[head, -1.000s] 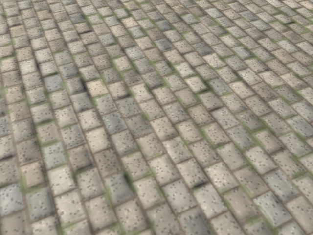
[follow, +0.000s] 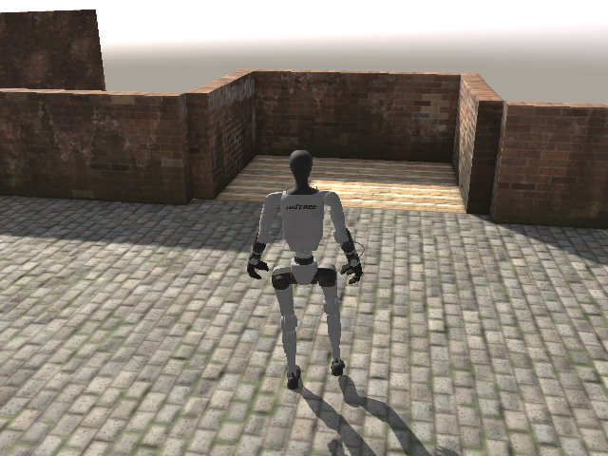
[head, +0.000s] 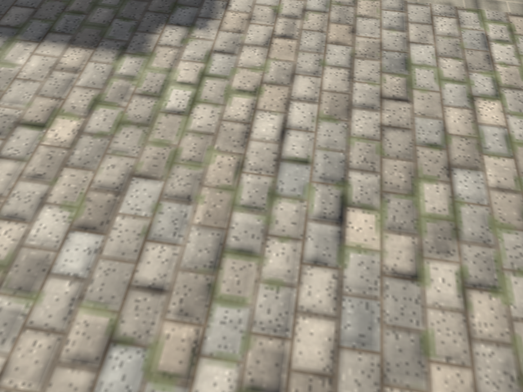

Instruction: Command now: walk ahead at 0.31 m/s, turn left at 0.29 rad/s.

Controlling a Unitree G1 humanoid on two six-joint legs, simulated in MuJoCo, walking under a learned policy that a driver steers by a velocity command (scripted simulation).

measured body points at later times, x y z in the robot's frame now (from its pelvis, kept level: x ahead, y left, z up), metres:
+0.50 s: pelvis +0.15 -0.03 -0.01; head +0.17 -0.03 +0.44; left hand +0.28 +0.22 -0.12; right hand +0.26 -0.29 -0.14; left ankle +0.12 +0.11 -0.73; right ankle +0.24 -0.13 -0.74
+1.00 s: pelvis +0.19 -0.02 -0.02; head +0.23 -0.04 +0.43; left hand +0.34 +0.25 -0.13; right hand +0.26 -0.31 -0.16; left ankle +0.13 +0.12 -0.72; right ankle +0.23 -0.12 -0.74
